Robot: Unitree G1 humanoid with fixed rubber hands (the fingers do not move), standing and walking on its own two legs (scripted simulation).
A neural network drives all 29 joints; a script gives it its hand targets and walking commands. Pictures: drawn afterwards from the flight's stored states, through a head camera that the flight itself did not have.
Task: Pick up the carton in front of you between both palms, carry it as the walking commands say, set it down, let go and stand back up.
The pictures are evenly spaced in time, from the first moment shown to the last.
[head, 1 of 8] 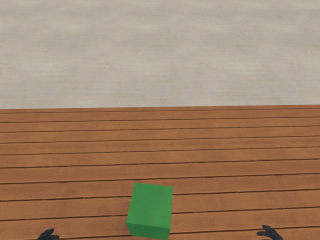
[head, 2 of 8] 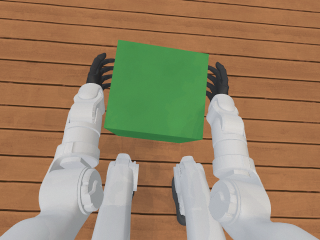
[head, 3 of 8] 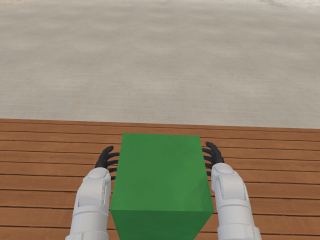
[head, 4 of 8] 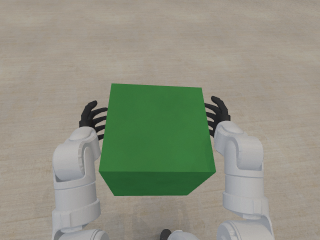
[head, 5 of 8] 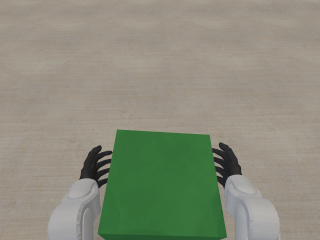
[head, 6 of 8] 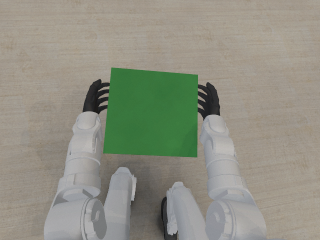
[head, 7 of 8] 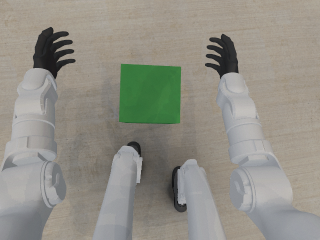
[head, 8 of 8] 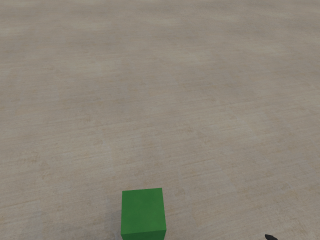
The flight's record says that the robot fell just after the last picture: no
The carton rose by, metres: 0.69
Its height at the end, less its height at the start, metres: -0.05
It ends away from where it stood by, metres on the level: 3.61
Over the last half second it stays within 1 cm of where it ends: yes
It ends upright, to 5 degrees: yes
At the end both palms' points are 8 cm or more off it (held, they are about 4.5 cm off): yes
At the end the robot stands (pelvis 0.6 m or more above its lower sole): yes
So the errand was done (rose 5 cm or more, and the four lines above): yes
